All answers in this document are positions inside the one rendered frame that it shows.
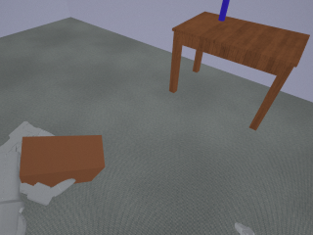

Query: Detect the robot left hand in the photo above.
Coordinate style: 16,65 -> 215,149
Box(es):
0,121 -> 76,206

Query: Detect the robot right hand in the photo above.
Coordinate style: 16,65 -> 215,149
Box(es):
235,222 -> 255,235

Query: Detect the robot left forearm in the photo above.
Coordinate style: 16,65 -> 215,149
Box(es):
0,199 -> 27,235

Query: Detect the table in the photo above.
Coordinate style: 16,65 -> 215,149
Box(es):
169,11 -> 310,131

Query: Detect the sponge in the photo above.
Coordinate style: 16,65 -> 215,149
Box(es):
19,135 -> 106,187

